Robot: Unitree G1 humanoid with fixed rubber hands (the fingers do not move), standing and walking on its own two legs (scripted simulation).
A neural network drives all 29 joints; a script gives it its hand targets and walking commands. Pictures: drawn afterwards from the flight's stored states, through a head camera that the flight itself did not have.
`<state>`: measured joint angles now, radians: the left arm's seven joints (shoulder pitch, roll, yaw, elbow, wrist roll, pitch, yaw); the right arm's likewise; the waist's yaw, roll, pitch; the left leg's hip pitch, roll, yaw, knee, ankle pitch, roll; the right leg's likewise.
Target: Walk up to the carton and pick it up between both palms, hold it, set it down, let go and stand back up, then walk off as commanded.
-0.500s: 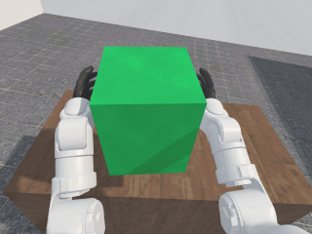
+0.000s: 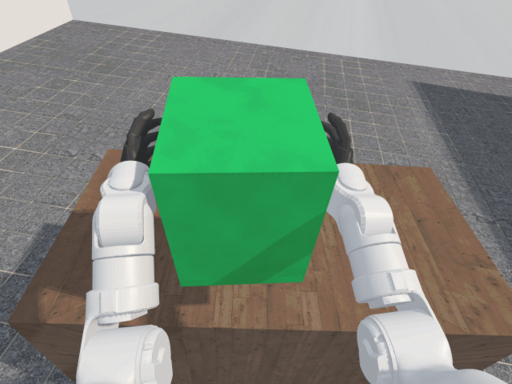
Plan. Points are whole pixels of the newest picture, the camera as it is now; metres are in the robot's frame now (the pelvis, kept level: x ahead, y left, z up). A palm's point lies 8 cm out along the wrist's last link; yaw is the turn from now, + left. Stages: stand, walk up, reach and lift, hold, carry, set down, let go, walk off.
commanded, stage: hold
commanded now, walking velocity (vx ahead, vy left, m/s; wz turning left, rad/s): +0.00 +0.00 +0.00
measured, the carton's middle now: (241, 185) +0.37 +0.00 +0.15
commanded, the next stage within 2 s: set down in 0.02 s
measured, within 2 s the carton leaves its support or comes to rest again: neither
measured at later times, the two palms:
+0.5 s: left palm (139, 166) +0.37 +0.15 +0.19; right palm (331, 177) +0.37 -0.14 +0.17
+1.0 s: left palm (151, 183) +0.38 +0.14 +0.15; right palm (327, 190) +0.38 -0.15 +0.12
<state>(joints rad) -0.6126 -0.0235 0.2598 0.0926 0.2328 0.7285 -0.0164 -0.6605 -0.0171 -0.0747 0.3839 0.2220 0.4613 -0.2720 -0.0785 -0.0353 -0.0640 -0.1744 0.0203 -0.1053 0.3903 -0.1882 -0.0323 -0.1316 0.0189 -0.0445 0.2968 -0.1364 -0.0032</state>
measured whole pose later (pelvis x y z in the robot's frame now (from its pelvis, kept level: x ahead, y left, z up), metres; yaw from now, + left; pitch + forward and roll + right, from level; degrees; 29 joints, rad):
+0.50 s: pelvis +0.00 +0.00 +0.00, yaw +0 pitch -3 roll -1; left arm -0.61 -0.03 0.32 0.21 0.28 0.52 -0.07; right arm -0.65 0.04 -0.12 0.53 0.07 0.23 -0.21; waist -0.06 0.00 -0.01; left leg -0.13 0.02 -0.11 0.37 -0.18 -0.03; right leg -0.10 0.02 -0.04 0.30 -0.14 0.00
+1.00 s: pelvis +0.01 +0.00 +0.00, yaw +0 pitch -3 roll -1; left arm -0.54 -0.06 0.21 0.21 0.28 0.42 0.04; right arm -0.59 0.01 -0.14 0.60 0.06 0.04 -0.15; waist -0.04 -0.02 0.05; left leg -0.13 0.02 -0.10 0.37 -0.19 -0.03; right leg -0.10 0.02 -0.05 0.29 -0.15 -0.01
